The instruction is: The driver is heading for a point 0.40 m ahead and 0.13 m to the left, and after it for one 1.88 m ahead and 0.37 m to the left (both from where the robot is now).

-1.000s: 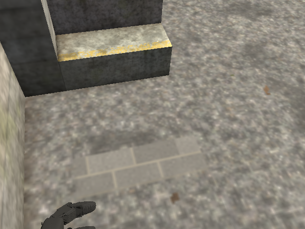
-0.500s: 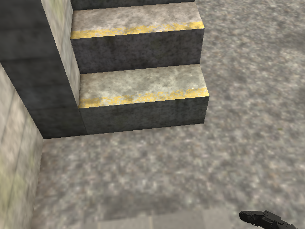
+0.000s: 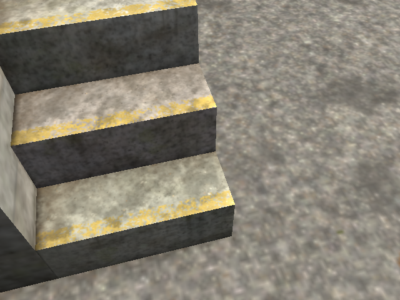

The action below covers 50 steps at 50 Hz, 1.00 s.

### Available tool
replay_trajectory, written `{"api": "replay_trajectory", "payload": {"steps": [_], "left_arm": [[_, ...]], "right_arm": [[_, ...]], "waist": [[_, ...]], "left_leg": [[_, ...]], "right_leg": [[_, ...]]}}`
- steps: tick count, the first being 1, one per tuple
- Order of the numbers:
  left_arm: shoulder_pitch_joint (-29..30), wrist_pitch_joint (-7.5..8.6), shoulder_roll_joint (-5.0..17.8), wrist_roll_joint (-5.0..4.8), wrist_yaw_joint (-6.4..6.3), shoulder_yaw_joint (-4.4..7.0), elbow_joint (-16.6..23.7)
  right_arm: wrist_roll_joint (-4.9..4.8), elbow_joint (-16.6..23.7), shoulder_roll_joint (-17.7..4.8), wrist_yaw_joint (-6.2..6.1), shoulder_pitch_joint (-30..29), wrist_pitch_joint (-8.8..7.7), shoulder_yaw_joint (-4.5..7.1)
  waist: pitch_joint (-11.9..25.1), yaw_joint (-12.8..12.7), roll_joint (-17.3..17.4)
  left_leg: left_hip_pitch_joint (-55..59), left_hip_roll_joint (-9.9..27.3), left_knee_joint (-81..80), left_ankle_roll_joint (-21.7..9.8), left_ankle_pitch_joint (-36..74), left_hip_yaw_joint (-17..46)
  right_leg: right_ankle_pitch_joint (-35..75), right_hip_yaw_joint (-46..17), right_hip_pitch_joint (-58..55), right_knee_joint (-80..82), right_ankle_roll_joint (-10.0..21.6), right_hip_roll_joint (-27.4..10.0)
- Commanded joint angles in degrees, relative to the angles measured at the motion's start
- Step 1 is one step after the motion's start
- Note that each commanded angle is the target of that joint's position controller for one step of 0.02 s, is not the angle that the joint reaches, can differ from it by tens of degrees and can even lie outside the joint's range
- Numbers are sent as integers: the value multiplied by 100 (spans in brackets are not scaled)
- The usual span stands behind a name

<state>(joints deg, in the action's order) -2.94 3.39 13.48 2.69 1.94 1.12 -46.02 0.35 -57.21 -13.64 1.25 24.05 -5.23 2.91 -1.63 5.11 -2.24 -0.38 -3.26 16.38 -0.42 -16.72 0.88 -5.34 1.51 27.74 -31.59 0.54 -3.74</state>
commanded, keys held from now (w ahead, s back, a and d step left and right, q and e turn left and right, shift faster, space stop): w+q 0.80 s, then w+e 0.20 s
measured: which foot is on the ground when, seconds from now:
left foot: down 0.00-0.02, up 0.04-0.54, down 0.56-1.00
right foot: up 0.00-0.00, down 0.02-0.58, up 0.60-1.00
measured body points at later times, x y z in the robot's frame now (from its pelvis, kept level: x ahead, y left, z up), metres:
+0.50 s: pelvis +0.22 -0.03 +0.00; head +0.25 -0.02 +0.45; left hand +0.14 +0.21 -0.14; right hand +0.45 -0.20 -0.12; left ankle +0.31 +0.08 -0.71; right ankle +0.13 -0.11 -0.74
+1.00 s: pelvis +0.39 +0.02 +0.01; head +0.40 +0.03 +0.46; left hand +0.44 +0.29 -0.11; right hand +0.53 -0.20 -0.13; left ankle +0.31 +0.06 -0.74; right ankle +0.48 -0.07 -0.70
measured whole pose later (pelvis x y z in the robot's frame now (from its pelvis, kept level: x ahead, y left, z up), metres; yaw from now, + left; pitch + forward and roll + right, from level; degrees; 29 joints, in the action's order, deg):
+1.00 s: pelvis +0.39 +0.02 +0.01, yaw +26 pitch +2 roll +1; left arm -5.1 3.2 12.5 2.6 -1.0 -1.6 -50.4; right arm 2.2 -53.4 -12.1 -1.2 18.1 -4.4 2.3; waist 1.4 2.6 -1.8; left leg -6.3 -6.5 18.6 -5.4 -13.7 3.5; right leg -13.5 3.1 26.9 -43.6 1.2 -2.4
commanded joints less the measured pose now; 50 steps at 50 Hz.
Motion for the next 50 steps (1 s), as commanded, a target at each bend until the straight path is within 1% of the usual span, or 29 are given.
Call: {"api": "replay_trajectory", "payload": {"steps": [1, 2, 3, 4, 5, 6, 7, 8, 11, 17, 21, 24, 26, 27, 28, 29, 30, 31, 32, 33, 35, 37, 40, 41, 42, 44, 45, 48, 50], "left_arm": [[-1581, 214, 854, 49, -92, 285, -211], [-2437, 291, 1390, 183, -186, 391, -314], [-2486, 227, 1968, 134, -136, 552, -445], [-1960, 180, 1358, 53, -96, 452, -271], [-1430, 201, 841, -20, -65, 318, -137], [-1181, 243, 608, -26, -58, 245, -106], [-1201, 291, 515, -37, -96, 203, -144], [-1279, 340, 493, -53, -139, 181, -227], [-1664, 436, 511, -151, -170, 158, -434], [-1936, 378, 583, -141, -248, 137, -645], [-2003, 341, 762, -129, -304, 156, -784], [-1742, 313, 953, -140, -364, 190, -784], [-1639, 248, 1107, -145, -397, 235, -762], [-1591, 193, 1132, -167, -381, 246, -748], [-1407, 159, 1143, -179, -348, 248, -642], [-1568, 233, 541, -186, -239, 101, -328], [-1326, 276, 769, -85, -196, 124, -273], [-1016, 290, 895, -66, -176, 134, -288], [-919, 323, 920, -118, -156, 140, -296], [-882, 307, 881, -96, -191, 147, -338], [-949, 168, 665, 78, -204, 73, -332], [-831, 80, 586, 133, -187, 56, -239], [-260, -14, 536, 80, -211, -9, -5], [-478, -57, 356, 59, -239, -77, -120], [-355, -45, 380, 77, -252, -98, -118], [54, -20, 353, 76, -263, -141, -19], [109, 1, 379, 85, -278, -142, -34], [43, 65, 367, 4, -311, -189, -67], [-338, 93, 317, -95, -349, -186, -213]], "right_arm": [[41, 362, -645, -16, -437, -55, 92], [42, 548, -466, -8, -386, -16, 51], [-115, 592, -215, 29, 444, 19, 35], [-27, 319, -574, -32, 513, 116, 95], [-7, 339, -569, 14, 138, 134, 107], [-35, 370, -457, 44, -103, 143, 100], [28, 399, -442, 70, -288, 193, 116], [84, 418, -422, 86, -368, 262, 128], [108, 500, -299, 132, -612, 387, 142], [115, 894, -189, 295, -1787, 431, 54], [150, 1121, -95, 296, -2389, 399, -69], [229, 1127, -288, 217, -2232, 370, -48], [245, 1014, -368, 119, -1719, 333, 5], [262, 893, -469, 80, -1235, 276, 70], [311, 666, -720, 19, -314, 227, 197], [343, 696, -1498, -57, -91, 250, 411], [209, 718, -1682, -37, -123, 294, 472], [109, 738, -1335, -50, -539, 302, 412], [34, 791, -1032, -54, -857, 293, 349], [-32, 800, -853, -86, -1018, 250, 293], [-37, 812, -816, -139, -1163, 154, 243], [-69, 779, -814, -111, -1083, 63, 239], [-76, 777, -965, -128, -800, 60, 282], [-1, 747, -860, -154, -791, 75, 254], [52, 748, -675, -186, -689, 78, 204], [72, 629, -593, -221, -404, 51, 151], [142, 602, -605, -235, -320, 35, 143], [207, 634, -539, -295, -481, 26, 69], [198, 632, -467, -260, -629, -13, 8]], "waist": [[468, -1098, 207], [1128, -1310, -757], [1331, -891, -1971], [877, -708, -859], [376, -619, -305], [172, -541, -156], [113, -520, -210], [109, -480, -337], [275, -414, -345], [-167, -580, -267], [-345, -692, -176], [-56, -522, -279], [323, -377, -449], [609, -154, -270], [1060, 311, 77], [1294, 44, 1390], [1374, 47, 1291], [534, -108, 560], [82, -277, 264], [-160, -448, 70], [182, -597, 32], [479, -638, 208], [610, -459, 563], [813, -478, 927], [753, -356, 890], [533, -196, 762], [601, -167, 825], [709, -339, 670], [733, -544, 729]], "left_leg": [[-1049, 1034, 1318, -587, 2079, 698], [-1640, 429, 3177, -437, 614, 182], [-3491, -296, 4594, -392, -1460, -115], [-3703, 176, 5192, -469, -1014, 315], [-3619, 409, 5149, -499, -395, 366], [-3397, 598, 4957, -454, 0, 364], [-3300, 680, 4811, -406, 167, 318], [-3208, 702, 4784, -359, 289, 236], [-3320, 613, 4834, -267, 632, 39], [-3580, 641, 3529, -144, 1491, -261], [-3150, 508, 2394, -290, 1369, -646], [-2620, 267, 2006, -612, 756, -836], [-2159, -12, 1704, -877, 262, -972], [-1561, -166, 1306, -1039, 335, -980], [-252, 107, 812, -1313, 416, -432], [1314, 1766, 602, -1987, 649, 1976], [1423, 2296, -276, -2522, 141, 3971], [673, 2137, -502, -2235, -49, 3002], [-18, 1876, -679, -2012, 418, 2469], [-417, 1616, -702, -1762, 1407, 2049], [-799, 1272, -433, -1546, 3506, 1357], [-711, 1004, -89, -1406, 4416, 1005], [-867, 850, 170, -1129, 4538, 975], [-854, 898, 159, -1132, 4064, 860], [-899, 905, 57, -1123, 3634, 895], [-864, 1082, -168, -1104, 3083, 1026], [-609, 1327, -174, -1196, 3108, 1273], [-249, 1563, 146, -1250, 4516, 1107], [-425, 1507, 615, -1171, 5661, 855]], "right_leg": [[-232, -271, -2278, 681, 236, -29], [-1195, -1575, -3126, 1206, 339, -1282], [-2079, -3807, -4039, 2054, 799, -2141], [-2727, -3573, -3506, 2120, 751, -1968], [-2373, -2730, -2871, 2127, 649, -1649], [-1384, -2000, -2467, 2203, 552, -1408], [-551, -1469, -2366, 2215, 483, -1244], [198, -1035, -2336, 2188, 385, -1119], [2156, -247, -2552, 1946, 268, -1017], [1855, 450, -2523, 2196, 340, -975], [2576, 826, -2643, 1946, 433, -1046], [4124, 978, -2890, 1252, 454, -1092], [4943, 1050, -3153, 351, 582, -1092], [4741, 1120, -3035, -536, 586, -1030], [3489, 1162, -2119, -1959, 433, -855], [-889, 1173, 117, -3683, 131, -86], [-2560, 23, 1352, -4513, 70, 565], [-1953, -412, 1480, -4071, 52, 1], [-1439, -361, 1187, -3572, -11, -141], [-1168, -350, 864, -3125, -55, -192], [-884, -270, 143, -2803, -190, -105], [-730, -149, 84, -2490, -289, 13], [-432, -22, 16, -1786, -343, 146], [-409, 90, -110, -2022, -327, 149], [-292, 99, -32, -1887, -296, 91], [-174, 98, -8, -1362, -229, -8], [-273, 61, 137, -1584, -116, -39], [-862, 49, -39, -1445, 84, -22], [-1179, 226, -847, -952, 252, 268]]}}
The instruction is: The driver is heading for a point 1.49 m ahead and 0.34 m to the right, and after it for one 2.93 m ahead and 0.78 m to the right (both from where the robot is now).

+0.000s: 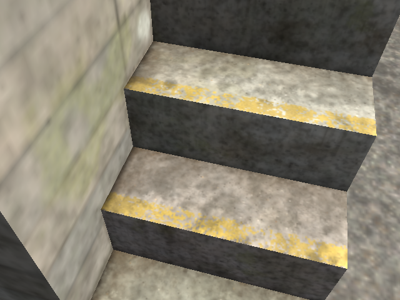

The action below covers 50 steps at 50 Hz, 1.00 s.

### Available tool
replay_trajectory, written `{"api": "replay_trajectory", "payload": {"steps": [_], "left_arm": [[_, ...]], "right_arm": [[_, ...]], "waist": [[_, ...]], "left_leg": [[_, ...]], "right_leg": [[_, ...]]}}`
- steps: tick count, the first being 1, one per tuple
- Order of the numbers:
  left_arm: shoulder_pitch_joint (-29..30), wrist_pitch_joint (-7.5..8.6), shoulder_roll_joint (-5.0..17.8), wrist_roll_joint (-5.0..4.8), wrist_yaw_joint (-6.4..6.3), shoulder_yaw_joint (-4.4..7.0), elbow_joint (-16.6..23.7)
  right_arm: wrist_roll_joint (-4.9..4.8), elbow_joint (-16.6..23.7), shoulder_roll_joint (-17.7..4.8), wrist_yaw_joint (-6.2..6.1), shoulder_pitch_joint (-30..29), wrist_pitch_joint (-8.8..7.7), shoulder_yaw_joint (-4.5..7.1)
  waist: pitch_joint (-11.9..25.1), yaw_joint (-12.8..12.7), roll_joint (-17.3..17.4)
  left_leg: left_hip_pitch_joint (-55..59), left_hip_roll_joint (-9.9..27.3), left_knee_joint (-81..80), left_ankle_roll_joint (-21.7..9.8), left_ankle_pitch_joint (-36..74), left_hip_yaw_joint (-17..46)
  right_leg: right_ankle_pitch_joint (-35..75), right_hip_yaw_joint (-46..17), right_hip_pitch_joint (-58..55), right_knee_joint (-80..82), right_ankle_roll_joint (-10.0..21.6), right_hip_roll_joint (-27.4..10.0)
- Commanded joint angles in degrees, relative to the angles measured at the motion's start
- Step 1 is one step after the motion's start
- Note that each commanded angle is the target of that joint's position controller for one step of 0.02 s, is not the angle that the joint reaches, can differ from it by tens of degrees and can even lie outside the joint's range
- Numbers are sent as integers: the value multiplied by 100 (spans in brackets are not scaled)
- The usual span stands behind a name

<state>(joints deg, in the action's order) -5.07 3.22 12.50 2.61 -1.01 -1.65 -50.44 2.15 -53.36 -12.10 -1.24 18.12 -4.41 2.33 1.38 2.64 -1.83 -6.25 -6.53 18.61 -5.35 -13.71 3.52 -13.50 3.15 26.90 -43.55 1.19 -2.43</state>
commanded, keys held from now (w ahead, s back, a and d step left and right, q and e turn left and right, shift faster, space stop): w+e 0.74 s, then w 0.02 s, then w+q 0.24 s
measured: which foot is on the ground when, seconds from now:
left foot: down 0.00-0.08, up 0.10-0.48, down 0.50-1.00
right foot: up 0.00-0.04, down 0.06-0.50, up 0.52-1.00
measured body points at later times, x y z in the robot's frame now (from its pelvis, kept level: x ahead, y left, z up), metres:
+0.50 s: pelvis +0.05 -0.03 -0.01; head +0.08 -0.03 +0.44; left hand +0.21 +0.21 -0.14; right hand +0.11 -0.29 -0.13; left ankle +0.06 +0.06 -0.75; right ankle +0.04 -0.10 -0.74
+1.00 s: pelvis +0.09 -0.15 +0.00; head +0.14 -0.16 +0.44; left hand +0.42 -0.09 -0.07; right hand -0.05 -0.36 -0.13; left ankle +0.06 +0.06 -0.74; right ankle +0.13 -0.34 -0.68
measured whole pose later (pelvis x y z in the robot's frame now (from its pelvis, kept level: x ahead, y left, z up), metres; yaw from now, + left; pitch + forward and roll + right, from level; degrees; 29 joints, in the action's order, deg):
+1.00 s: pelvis +0.09 -0.15 +0.00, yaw -25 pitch +3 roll +0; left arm 2.0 -1.8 10.8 2.3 2.3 2.9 -30.9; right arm 1.1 -50.3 -11.5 -0.7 25.7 -5.5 3.2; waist -2.8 4.7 -1.8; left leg 0.2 9.0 14.0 5.8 -15.4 -11.0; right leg -7.3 0.0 40.2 -50.3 1.2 -5.3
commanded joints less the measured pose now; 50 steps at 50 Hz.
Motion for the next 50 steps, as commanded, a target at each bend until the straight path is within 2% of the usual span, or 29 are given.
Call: {"api": "replay_trajectory", "payload": {"steps": [1, 3, 4, 5, 6, 7, 9, 12, 17, 20, 23, 24, 25, 26, 27, 28, 30, 31, 32, 35, 36, 37, 41, 42, 44, 45, 46, 48, 50], "left_arm": [[-157, 122, 460, -126, -71, 123, 220], [-883, 133, 336, -89, -73, 161, -8], [-1438, 136, 588, -42, -99, 219, -136], [-1562, 146, 1013, -93, -97, 316, -268], [-1387, 199, 1034, -204, -47, 363, -279], [-1154, 182, 891, -267, 31, 370, -182], [-456, 95, 753, -232, 65, 348, 90], [-675, 109, 903, -145, 49, 457, 119], [-1002, 28, 932, -114, -76, 505, 310], [-952, -109, 849, -104, -88, 567, 415], [-906, -186, 881, -176, -116, 607, 485], [-637, -201, 806, -286, -110, 596, 613], [-456, -168, 454, -396, -51, 511, 793], [-915, -132, -24, -352, -9, 417, 963], [-1068, -207, 594, -99, -40, 522, 830], [-907, -286, 741, 83, 6, 595, 772], [-486, -391, 556, 159, 91, 601, 1001], [-354, -347, 644, 121, 201, 613, 1135], [-244, -339, 436, 58, 245, 580, 1191], [-65, -421, 266, 38, 260, 552, 1539], [6, -500, 165, -44, 215, 533, 1625], [155, -559, 141, -42, 181, 531, 1801], [935, -616, 67, 59, 55, 594, 2264], [935, -555, 103, 72, 81, 618, 2379], [669, -478, 181, 177, 198, 619, 2315], [759, -458, 79, 169, 286, 542, 2363], [646, -481, 8, 63, 380, 526, 2340], [568, -519, -103, -106, 380, 509, 2286], [-172, -366, 245, -41, 293, 659, 2013]], "right_arm": [[-74, 209, -701, 12, -33, -115, 73], [-203, 264, -708, -35, -356, -119, 33], [-223, 494, -509, -54, -588, -159, -64], [-187, 510, 53, -92, -120, -122, -221], [17, 296, -95, -196, 292, 30, -212], [148, 254, -364, -199, 198, 96, -143], [199, 423, -541, -124, -320, 179, -57], [145, 585, -264, -81, -470, 242, -130], [-58, 1035, -87, -168, -1023, 286, -232], [-139, 988, -50, -305, -524, 287, -267], [-208, 1065, -190, -357, -105, 176, -227], [-148, 999, -195, -366, 192, 99, -218], [24, 974, -500, -384, 376, 30, -153], [55, 994, -1085, -336, 278, 85, -3], [145, 1114, -1026, -287, 5, 132, 103], [62, 1203, -707, -237, -204, 138, 77], [-12, 1083, -586, -177, -228, 84, 75], [-9, 1061, -498, -193, -183, -2, 38], [14, 893, -538, -191, 142, -51, 72], [14, 761, -619, -130, 429, -151, 128], [61, 746, -665, -86, 455, -154, 158], [45, 739, -651, -89, 530, -166, 172], [92, 476, -868, -23, 1261, -266, 263], [45, 459, -868, -46, 1284, -276, 253], [-34, 611, -876, -44, 490, -311, 242], [-46, 704, -872, -47, 130, -306, 228], [-76, 873, -742, -34, -196, -313, 218], [-120, 976, -936, 32, -261, -288, 278], [-167, 947, -1101, 105, -137, -144, 359]], "waist": [[335, -278, 606], [383, -649, 564], [566, -792, 123], [606, -360, -1163], [448, -148, -620], [-5, -102, -248], [-428, 93, -104], [-49, 57, -133], [369, -221, -425], [609, -199, -791], [532, -10, -548], [500, 163, -318], [402, 177, 549], [321, -230, 2156], [304, -235, 1679], [-19, -253, 687], [-692, -203, 548], [-866, -265, 126], [-777, -128, 159], [-417, -95, 618], [-307, -64, 1045], [-360, -44, 1106], [-658, 319, 826], [-716, 228, 457], [-435, -271, 388], [-309, -352, 443], [-129, -452, 624], [123, -388, 1342], [593, -626, 1369]], "left_leg": [[319, 1626, 786, -552, 5700, 346], [28, 1357, 1984, -281, 5467, 93], [-956, 1115, 3022, -58, 3777, 8], [-2048, 330, 4182, 321, -713, -526], [-2286, 576, 4941, 435, -1364, -355], [-2399, 686, 5424, 539, -1212, -290], [-2398, 727, 5830, 621, -624, -351], [-2250, 626, 5378, 740, -245, -617], [-2062, 524, 3382, 792, -893, -675], [-1092, 320, 2447, 569, -837, -783], [-468, 359, 714, 420, -167, -731], [164, 591, 29, 381, 370, -590], [923, 1411, -477, 229, 680, 286], [1392, 2990, -641, -541, 2460, 1862], [587, 3588, -462, -1411, 1382, 2278], [143, 3195, -738, -1493, -292, 1817], [-131, 2570, -935, -1105, -1145, 1004], [-79, 2289, -888, -750, -711, 577], [94, 2172, -825, -686, 18, 261], [544, 2310, -553, -753, 1814, -256], [647, 2381, -620, -789, 1848, -378], [752, 2513, -706, -804, 1608, -367], [1794, 3095, -1140, -978, 507, 188], [1933, 3179, -1132, -914, 523, 197], [1054, 2667, -1055, -539, 1363, -503], [409, 2378, -1045, -349, 1825, -870], [-271, 2052, -1013, -197, 1889, -1151], [-337, 1979, -868, -44, 3255, -1104], [381, 1943, 379, 72, 4132, -1036]], "right_leg": [[-294, 140, -864, 953, 201, 315], [810, 46, -1836, 2299, 392, 398], [2819, -905, -2818, 2424, 566, -361], [5858, -2180, -3391, 2219, 1363, -1631], [4706, -2941, -2773, 2513, 2001, -2023], [3445, -2691, -2187, 2685, 2014, -1727], [2672, -1995, -1132, 2792, 1641, -1089], [3580, -1483, -1142, 2469, 1400, -622], [4117, -1813, -1889, 2057, 1277, -606], [4063, -2029, -1608, 1956, 1218, -578], [4116, -2458, -1833, 1612, 1064, -482], [3648, -2371, -1458, 1190, 904, -272], [2388, -1929, -536, 149, 594, 127], [-1661, -806, 887, -1124, 321, 1080], [-2218, -576, 1094, -3043, 171, 495], [-1758, -726, 1302, -3941, 105, 266], [-1143, -640, 2200, -5208, 85, 254], [-601, -900, 2353, -4338, 2, 125], [-276, -599, 2344, -4505, -56, 248], [-359, -542, 2459, -4444, -178, 253], [-676, -436, 2521, -4731, -135, 238], [-904, -521, 2805, -4803, -106, 146], [-1517, -1061, 4648, -5674, 9, 150], [-1314, -1302, 4949, -5435, 4, 61], [-489, -600, 3658, -3968, -60, -247], [43, -266, 2684, -3090, -34, -396], [620, -153, 1300, -1838, -35, -422], [1012, 66, -143, -465, -30, -113], [1041, 135, -803, 801, 50, 149]]}}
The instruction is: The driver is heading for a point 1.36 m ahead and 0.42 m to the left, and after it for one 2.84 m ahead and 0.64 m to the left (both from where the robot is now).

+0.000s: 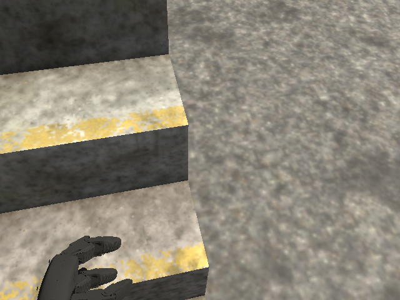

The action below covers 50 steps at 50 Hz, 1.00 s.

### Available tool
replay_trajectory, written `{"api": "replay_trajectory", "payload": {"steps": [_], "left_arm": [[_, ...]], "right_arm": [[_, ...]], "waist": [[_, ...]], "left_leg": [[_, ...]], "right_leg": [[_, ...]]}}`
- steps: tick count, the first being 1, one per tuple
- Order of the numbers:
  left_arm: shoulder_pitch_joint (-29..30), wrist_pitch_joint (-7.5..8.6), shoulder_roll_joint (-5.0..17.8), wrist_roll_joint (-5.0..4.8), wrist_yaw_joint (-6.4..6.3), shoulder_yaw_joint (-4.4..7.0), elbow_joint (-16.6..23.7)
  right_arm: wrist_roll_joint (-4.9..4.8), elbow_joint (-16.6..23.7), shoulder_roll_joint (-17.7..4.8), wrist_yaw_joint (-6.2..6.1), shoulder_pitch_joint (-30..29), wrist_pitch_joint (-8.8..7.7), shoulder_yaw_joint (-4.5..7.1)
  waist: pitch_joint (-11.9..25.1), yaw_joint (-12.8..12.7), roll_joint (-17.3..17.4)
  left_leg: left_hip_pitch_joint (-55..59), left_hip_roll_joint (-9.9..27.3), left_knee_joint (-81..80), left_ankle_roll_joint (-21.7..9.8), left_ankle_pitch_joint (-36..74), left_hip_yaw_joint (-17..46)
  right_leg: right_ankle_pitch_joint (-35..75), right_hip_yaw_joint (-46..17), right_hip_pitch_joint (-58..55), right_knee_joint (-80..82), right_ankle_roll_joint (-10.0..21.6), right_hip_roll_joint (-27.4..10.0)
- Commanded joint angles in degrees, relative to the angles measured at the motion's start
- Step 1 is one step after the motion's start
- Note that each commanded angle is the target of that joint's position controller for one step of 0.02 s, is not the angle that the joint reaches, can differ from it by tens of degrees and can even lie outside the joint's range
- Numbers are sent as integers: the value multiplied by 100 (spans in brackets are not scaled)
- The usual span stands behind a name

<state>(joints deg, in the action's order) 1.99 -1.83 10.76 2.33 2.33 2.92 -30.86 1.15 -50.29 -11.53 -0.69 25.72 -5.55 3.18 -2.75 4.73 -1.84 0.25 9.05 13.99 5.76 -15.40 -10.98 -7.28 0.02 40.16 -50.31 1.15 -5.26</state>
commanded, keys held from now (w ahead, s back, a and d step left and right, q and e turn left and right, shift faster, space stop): w+q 0.98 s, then w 0.02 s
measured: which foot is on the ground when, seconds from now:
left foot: down 0.00-0.04, up 0.06-0.60, down 0.62-1.00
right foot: up 0.00-0.02, down 0.04-0.62, up 0.64-0.98, down 1.00-1.00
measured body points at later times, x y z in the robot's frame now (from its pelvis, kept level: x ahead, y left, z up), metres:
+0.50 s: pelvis +0.03 -0.10 -0.01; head +0.02 -0.08 +0.44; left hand +0.08 +0.18 -0.12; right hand +0.25 -0.29 -0.08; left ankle -0.04 -0.02 -0.53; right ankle +0.13 -0.16 -0.74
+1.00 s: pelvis +0.01 -0.15 -0.01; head +0.03 -0.13 +0.44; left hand +0.03 +0.17 -0.09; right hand +0.33 -0.26 -0.07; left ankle -0.05 -0.01 -0.74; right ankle +0.07 -0.25 -0.74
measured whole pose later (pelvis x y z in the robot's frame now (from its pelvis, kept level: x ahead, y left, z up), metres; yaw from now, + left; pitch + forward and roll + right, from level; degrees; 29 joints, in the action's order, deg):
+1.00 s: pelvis +0.01 -0.15 -0.01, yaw +34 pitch +2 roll -2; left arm -4.8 0.2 14.2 -0.8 -0.9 2.7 -35.5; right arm -0.5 -28.9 -16.2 -5.1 6.6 3.4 3.9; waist -1.1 -0.2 1.5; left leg -21.4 -1.7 35.7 1.5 -16.6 13.3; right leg -14.6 -0.1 15.9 -28.7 -3.1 2.6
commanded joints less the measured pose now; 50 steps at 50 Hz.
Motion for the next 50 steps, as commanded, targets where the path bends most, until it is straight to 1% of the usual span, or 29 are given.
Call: {"api": "replay_trajectory", "payload": {"steps": [1, 2, 3, 4, 5, 7, 9, 12, 13, 15, 16, 18, 22, 23, 25, 27, 28, 29, 30, 31, 32, 33, 34, 36, 38, 42, 47, 49, 50], "left_arm": [[-1681, 302, 419, 24, -46, 227, -253], [-2292, 362, 593, 129, 0, 252, -761], [-2266, 386, 1037, 242, 123, 323, -649], [-2238, 351, 1991, -19, 5, 492, -703], [-2298, 268, 1709, -167, -24, 451, -824], [-1707, 174, 1055, -296, 13, 244, -1183], [-1097, 98, 765, -237, -136, 97, -1320], [-364, 151, 651, -80, -416, -133, -1141], [-436, 147, 709, -62, -446, -176, -1163], [-652, 115, 859, -165, -519, -211, -1208], [-1164, 235, 1122, -136, -515, -138, -1150], [-1331, 300, 1254, -123, -546, -109, -1081], [-1496, 362, 1254, -104, -541, -71, -734], [-1453, 374, 1224, -97, -577, -66, -690], [-721, 337, 1141, -91, -606, -82, -379], [-1078, 222, 1197, -8, -643, -5, -428], [-1248, 100, 1147, 7, -626, 30, -451], [-1366, -28, 984, -58, -572, 19, -526], [-1711, -147, 763, -117, -499, -1, -647], [-1728, -177, 776, -128, -350, 11, -598], [-1672, -198, 422, -27, -224, -81, -175], [-989, -179, 734, 193, -151, -21, 80], [-191, -56, 928, -403, -367, 184, 173], [-646, -110, 1023, -199, -495, 229, 35], [-597, -82, 945, -18, -498, 232, 98], [-164, 120, 288, -175, -374, -108, 239], [-772, 223, 820, -414, -335, 105, -89], [-1056, 300, 816, -314, -344, 187, -349], [-1275, 334, 1081, -239, -338, 256, -398]], "right_arm": [[-142, 702, -1105, 52, -979, 88, 290], [-166, 912, -975, -48, -905, 177, 321], [-117, 990, -462, -138, -76, 372, 279], [-48, 785, 33, -203, 593, 279, 57], [-167, 618, -500, -219, 435, 306, 179], [-257, 543, -249, -332, -58, 519, 122], [-174, 659, -225, -459, -563, 748, 67], [-177, 1222, -309, -549, -917, 885, -13], [-124, 1311, -251, -604, -875, 925, -71], [-121, 1553, -320, -643, -781, 963, -132], [329, 1986, -470, -518, -1534, 1008, 31], [246, 2060, -440, -353, -1490, 1042, 42], [166, 2393, -351, -329, -1536, 1099, 63], [160, 2567, -414, -259, -1731, 1079, 48], [63, 2548, -356, -121, -1276, 1030, -6], [-132, 2548, -391, -33, -1358, 1030, 10], [-132, 2445, -447, -12, -1088, 1026, 37], [-33, 2140, -433, 7, -512, 1031, 68], [82, 1901, -617, 36, -314, 1029, 128], [197, 1912, -583, 161, -330, 952, 75], [94, 2424, -1551, 95, -272, 868, 269], [109, 2482, -1942, -116, -406, 864, 497], [351, 2355, -1862, -246, -1189, 629, 398], [52, 2485, -1312, -318, -2105, 549, 226], [-95, 2479, -994, -354, -2167, 597, 115], [-48, 2411, -1044, -492, -1666, 793, 201], [-213, 2445, -1257, -488, -1804, 887, 293], [-232, 2395, -1072, -456, -1702, 837, 279], [-77, 2368, -719, -408, -1527, 831, 216]], "waist": [[1174, -1216, 1248], [855, -1104, 615], [1145, -706, -1110], [2565, -554, -2739], [3068, -868, -1555], [1764, -561, -981], [759, -420, -948], [136, -112, -362], [126, -110, -478], [69, -2, -146], [209, -103, 202], [341, -153, 262], [428, -337, -193], [407, -327, 180], [687, 11, 92], [807, -321, -649], [937, -385, -895], [961, -330, -683], [509, -521, 89], [-341, -467, 1062], [-231, -401, 2216], [-167, 104, 1713], [-294, -269, 1588], [-138, -678, 1268], [163, -744, 810], [1098, -400, 990], [1011, -530, 1497], [909, -539, 996], [1044, -454, -140]], "left_leg": [[-320, 150, 1744, -943, 4022, 320], [-944, 46, 2732, -800, 4002, 478], [-2608, -663, 4824, -613, -1009, 330], [-4322, -1394, 7975, -128, -3445, 1180], [-4434, -1167, 9464, -198, -3444, 1318], [-5324, -798, 10028, -316, -2557, 895], [-4943, -846, 10649, -332, -2112, 627], [-4699, -977, 11096, -266, -1624, 969], [-4973, -1094, 12010, -268, -1873, 935], [-5418, -1084, 12168, -259, -1877, 1140], [-5232, -1141, 11198, -536, -1595, 1006], [-5035, -1251, 10721, -658, -1166, 833], [-5044, -1032, 10184, -647, -1365, 968], [-4743, -867, 9170, -614, -1212, 1078], [-2951, -640, 6180, -765, -897, 994], [-2114, -731, 3981, -939, -1334, 765], [-1783, -706, 3207, -1007, -1384, 730], [-1214, -841, 2212, -1071, -922, 480], [-1338, -1052, 1133, -1037, -1029, 507], [-1223, -522, 999, -1132, -527, 1972], [-1166, 1419, 664, -1837, 2428, 4994], [-1899, 1833, -87, -2648, 2249, 5570], [-2447, 1410, 355, -2798, 1825, 4896], [-2462, 647, 824, -2090, 1608, 3454], [-2219, 254, 1196, -1896, 2502, 3027], [-603, 107, 1430, -1586, 3089, 2992], [-717, 173, 1221, -1366, 2297, 3791], [-1413, -259, 1778, -1195, 1649, 3569], [-2409, -821, 3123, -900, -333, 2759]], "right_leg": [[1305, 504, -2918, 2690, 73, 460], [1915, 790, -3664, 3496, 101, 630], [6732, -50, -5092, 2133, 538, -768], [9639, -1561, -6367, 1985, 2198, -2178], [6996, -1405, -5678, 2384, 2378, -2258], [477, -1054, -4525, 2952, 1419, -1458], [-1535, -921, -2939, 3611, 1041, -1281], [-1228, -592, -1874, 3978, 1098, -1439], [-920, -699, -2006, 4017, 1161, -1634], [-1000, -485, -2272, 4038, 1148, -1673], [-1098, 12, -2049, 3954, 1203, -1450], [-1126, 270, -2220, 3814, 1211, -1357], [-1019, 256, -2716, 3873, 1438, -1629], [-868, 468, -2718, 3821, 1347, -1589], [-541, 1267, -2129, 3562, 895, -1132], [-639, 1272, -2403, 3388, 894, -1230], [-761, 1131, -2684, 3278, 905, -1379], [-1086, 1253, -2577, 2739, 730, -1243], [-1873, 1581, -2471, 1849, 396, -814], [-3045, 1527, -623, 352, -61, -372], [-2959, 1055, 816, -763, -646, 252], [-2532, 202, 550, -1904, -914, 221], [-2641, -574, 366, -3507, -1025, 536], [-1810, -505, 337, -3932, -1058, 500], [-1253, -155, 49, -3766, -1050, 747], [-1702, 109, -416, -794, -896, 752], [-1077, -87, -1861, 2032, -639, 796], [-126, -122, -3073, 3159, -481, 616], [1151, -822, -3920, 3042, -189, -239]]}}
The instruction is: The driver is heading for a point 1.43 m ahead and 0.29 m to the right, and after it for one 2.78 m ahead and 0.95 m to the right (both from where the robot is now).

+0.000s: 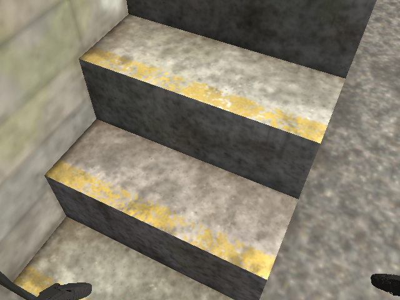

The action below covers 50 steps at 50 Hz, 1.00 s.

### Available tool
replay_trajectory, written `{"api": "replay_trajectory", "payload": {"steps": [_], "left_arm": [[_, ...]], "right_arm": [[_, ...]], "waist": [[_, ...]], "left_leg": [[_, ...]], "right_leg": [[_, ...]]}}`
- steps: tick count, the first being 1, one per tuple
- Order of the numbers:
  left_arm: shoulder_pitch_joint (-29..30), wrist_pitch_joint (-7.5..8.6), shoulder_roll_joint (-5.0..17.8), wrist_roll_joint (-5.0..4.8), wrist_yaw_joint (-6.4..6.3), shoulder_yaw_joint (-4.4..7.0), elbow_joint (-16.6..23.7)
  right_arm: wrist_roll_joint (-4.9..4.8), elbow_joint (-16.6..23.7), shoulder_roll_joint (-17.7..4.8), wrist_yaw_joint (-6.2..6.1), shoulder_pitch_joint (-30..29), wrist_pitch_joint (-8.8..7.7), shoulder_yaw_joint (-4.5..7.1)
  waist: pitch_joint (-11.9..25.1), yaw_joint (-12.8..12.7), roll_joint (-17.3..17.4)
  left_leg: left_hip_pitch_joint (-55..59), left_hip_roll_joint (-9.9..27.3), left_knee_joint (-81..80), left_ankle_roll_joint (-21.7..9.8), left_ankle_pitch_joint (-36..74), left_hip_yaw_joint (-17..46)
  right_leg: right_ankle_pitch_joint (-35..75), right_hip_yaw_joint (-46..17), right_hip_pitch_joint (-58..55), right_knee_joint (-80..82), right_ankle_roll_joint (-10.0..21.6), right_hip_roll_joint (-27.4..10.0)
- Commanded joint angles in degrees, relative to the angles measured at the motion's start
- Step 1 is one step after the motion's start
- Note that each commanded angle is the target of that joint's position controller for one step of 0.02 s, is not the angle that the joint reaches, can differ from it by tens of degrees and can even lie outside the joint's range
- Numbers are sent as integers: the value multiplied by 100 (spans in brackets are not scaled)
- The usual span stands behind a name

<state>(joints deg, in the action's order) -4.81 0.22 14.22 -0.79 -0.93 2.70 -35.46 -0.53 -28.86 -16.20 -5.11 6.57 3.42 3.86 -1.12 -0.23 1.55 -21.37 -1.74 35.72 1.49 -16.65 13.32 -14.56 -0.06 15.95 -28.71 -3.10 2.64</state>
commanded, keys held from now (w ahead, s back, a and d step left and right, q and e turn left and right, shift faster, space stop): w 0.06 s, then w+e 0.88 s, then w+q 0.06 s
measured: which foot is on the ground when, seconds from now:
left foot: down 0.00-0.00, up 0.02-0.30, down 0.32-0.68, up 0.70-0.96, down 0.98-1.00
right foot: down 0.00-0.34, up 0.36-0.68, down 0.70-0.98, up 1.00-1.00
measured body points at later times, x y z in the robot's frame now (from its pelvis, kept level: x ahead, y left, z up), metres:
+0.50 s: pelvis -0.06 -0.02 +0.01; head -0.02 -0.01 +0.45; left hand +0.12 +0.24 -0.10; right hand +0.11 -0.28 -0.08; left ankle -0.05 +0.11 -0.73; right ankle -0.10 -0.14 -0.63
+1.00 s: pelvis -0.10 -0.09 -0.01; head -0.08 -0.09 +0.44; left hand +0.17 +0.10 -0.09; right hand -0.10 -0.39 -0.11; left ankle -0.06 -0.01 -0.73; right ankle -0.11 -0.19 -0.73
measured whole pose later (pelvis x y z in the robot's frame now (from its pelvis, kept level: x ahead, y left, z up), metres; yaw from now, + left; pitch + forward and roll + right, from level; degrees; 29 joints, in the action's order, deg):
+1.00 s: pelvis -0.10 -0.09 -0.01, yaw -22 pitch +2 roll -1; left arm -11.0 -4.8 17.1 -0.3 -0.8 4.1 -29.8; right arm -0.1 -43.1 -15.5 -3.5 14.6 -1.8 3.3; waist 0.4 -0.4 -0.7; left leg -19.7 -0.4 35.9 -1.5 -18.6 -2.2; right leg -18.8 -4.4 22.1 -37.6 3.8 6.5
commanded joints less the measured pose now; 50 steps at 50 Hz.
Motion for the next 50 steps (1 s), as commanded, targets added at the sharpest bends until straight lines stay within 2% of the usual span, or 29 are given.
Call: {"api": "replay_trajectory", "payload": {"steps": [1, 2, 4, 6, 8, 10, 12, 15, 17, 18, 19, 21, 22, 24, 28, 31, 32, 34, 35, 36, 37, 38, 39, 41, 43, 45, 48, 49, 50], "left_arm": [[-628, 120, 1156, 414, 34, 343, 132], [-413, 196, 829, 578, 87, 279, 410], [368, 143, 445, 387, 31, 155, 445], [275, 216, 277, 215, -67, 26, 416], [164, 287, 13, 189, -101, -105, 267], [195, 228, 134, 129, -88, -60, 242], [-286, 195, 500, 109, -34, 112, 156], [-394, 119, 504, -28, 16, 167, 227], [-300, 107, 339, -27, 20, 150, 370], [-160, 98, 18, -32, -34, 86, 536], [-61, 80, 329, -36, -44, 180, 564], [-272, -79, 776, -103, -19, 440, 481], [-611, -187, 672, -77, -4, 424, 406], [-658, -299, 399, -30, 41, 328, 362], [99, -375, -7, 46, 129, 51, 700], [-186, -409, 325, 27, 197, 120, 701], [-553, -287, 444, -24, 208, 207, 653], [-931, -201, 595, 23, 140, 320, 388], [-1113, -148, 949, 89, 105, 399, 433], [-1321, -84, 1691, 264, 66, 475, 714], [-1397, 28, 1680, 520, 148, 474, 811], [-926, 82, 1607, 468, 142, 450, 814], [-513, 76, 1388, 238, 49, 412, 818], [-40, -6, 1139, 39, -80, 321, 885], [-44, -301, 914, 73, -97, 284, 826], [-342, -433, 822, 130, -86, 267, 853], [-385, -468, 783, 9, 24, 243, 940], [-454, -468, 617, -19, 37, 196, 947], [-565, -477, 136, 58, 58, 71, 1002]], "right_arm": [[134, 489, -224, 61, 391, -144, 173], [89, 384, -712, 109, 308, -256, 309], [-44, 14, -573, 179, 537, -206, 313], [54, 169, -378, 228, -101, -305, 162], [145, 265, 201, 285, -423, -373, -88], [152, 286, 364, 276, -740, -401, -181], [42, 160, 112, 238, -745, -373, -83], [13, -188, -49, 237, -118, -318, -33], [180, -122, -296, 210, 98, -336, 2], [340, -314, -555, 213, 164, -326, 106], [373, -217, -409, 236, -16, -385, 103], [335, -217, -360, 133, -67, -443, 119], [188, -270, -347, 95, -278, -452, 139], [107, -355, -368, 57, -399, -468, 151], [74, -508, -651, -64, -86, -388, 240], [90, -559, -983, -13, -45, -322, 334], [-23, -733, -726, 33, 132, -249, 261], [-34, -879, -383, 140, 471, -219, 160], [204, -822, -88, 184, 526, -235, 74], [356, -444, 115, 191, 264, -280, -20], [108, -369, -293, 147, -252, -319, 88], [-5, -437, -627, 111, -313, -297, 197], [73, -497, -716, 56, -328, -288, 249], [196, -592, -699, 6, -129, -246, 277], [61, -878, -497, -30, 481, -398, 173], [56, -1043, -245, 35, 585, -427, 52], [-106, -1238, -479, 138, 1210, -586, 106], [-4, -1444, -592, 176, 1656, -640, 155], [234, -1445, -1126, 213, 1967, -679, 263]], "waist": [[852, 124, -2126], [986, -24, -1413], [684, 303, -855], [445, 137, -36], [495, 172, -360], [627, 113, -1055], [658, -162, -1464], [673, -38, -1605], [777, 49, -649], [793, -28, 1034], [708, 107, 1506], [654, 82, 895], [601, -148, 640], [536, -203, 473], [661, 127, 792], [854, 117, 1063], [1076, -53, 1354], [763, -95, 551], [588, -77, -558], [700, -81, -2244], [1521, -613, -1819], [885, -343, -1408], [467, -131, -1034], [445, 142, -1012], [506, 313, -1422], [459, 7, -1451], [445, 178, -1295], [553, 295, -1001], [551, 242, 352]], "left_leg": [[-1919, -614, 2884, 30, -2492, -676], [-1934, -297, 4925, 341, -2593, -392], [-2022, -320, 6620, 422, -1920, -413], [-1700, -244, 5583, 451, -934, -313], [-1284, 10, 3714, 495, -682, -493], [-443, 224, 1475, 515, -1372, -1183], [10, 85, 438, 485, -1315, -1315], [852, 43, -1132, 123, 335, -1319], [1828, 736, -1109, -305, 1190, -726], [1762, 1555, -1246, -948, 1206, 62], [1468, 2325, -1609, -1582, 1796, 758], [1304, 2610, -1537, -1871, 3089, 584], [1282, 2376, -1401, -1632, 3072, 171], [1113, 1970, -1312, -1288, 2844, -492], [1271, 1975, -1366, -1257, 2593, -946], [1260, 2234, -1322, -1212, 2883, -990], [1335, 1695, -827, -932, 1904, -1488], [533, 1316, 11, -377, 701, -2031], [-920, 882, 1400, 88, -950, -2426], [-2371, 256, 3345, 508, -2526, -2006], [-2065, 240, 4485, 462, -2452, -900], [-2206, 319, 4524, 371, -1863, -790], [-2268, 459, 3953, 305, -1242, -797], [-1670, 383, 3582, 311, -580, -909], [-620, 69, 2064, 79, -19, -1673], [-45, -92, 1251, 64, -245, -1815], [560, 147, -471, -154, 39, -1526], [1297, 407, -1008, -273, 483, -1295], [1925, 1959, -1385, -728, 304, 594]], "right_leg": [[3475, -2610, -1508, 903, 1565, -2665], [3532, -2998, -1050, 1084, 2315, -2968], [2847, -1625, -499, 563, 1751, -2027], [2265, -1037, -202, 573, 1470, -1498], [1936, -869, -412, 740, 1431, -1251], [2408, -803, -622, 879, 1407, -1094], [2422, -1259, -892, 805, 1613, -1237], [1884, -1612, -534, 694, 1473, -1260], [675, -1427, 609, 155, 989, -945], [-632, -560, 1427, -815, 561, -286], [-1472, -347, 1688, -1942, 271, -210], [-2223, -502, 2300, -4678, -103, -220], [-1997, -648, 2440, -5158, -226, -314], [-1330, -470, 2367, -5018, -330, -348], [-936, -23, 1854, -2964, -313, -547], [-1015, 234, 1107, -2058, -130, -564], [-792, 371, 660, -1329, 71, -495], [505, 734, -373, 248, 335, 47], [2438, -294, -1348, 169, 595, -592], [4843, -2724, -1478, 335, 1777, -2348], [3577, -3374, -1048, 837, 2575, -2774], [2166, -2813, -613, 932, 2229, -2327], [1480, -2328, -305, 907, 1791, -1941], [1594, -1878, 214, 828, 1475, -1589], [97, -746, 616, 743, 1440, -513], [-137, -1087, 650, 767, 1662, -593], [-678, -1851, 377, 533, 1643, -786], [-1039, -1681, 759, -84, 1358, -489], [-1645, -1192, 1739, -2004, 895, 226]]}}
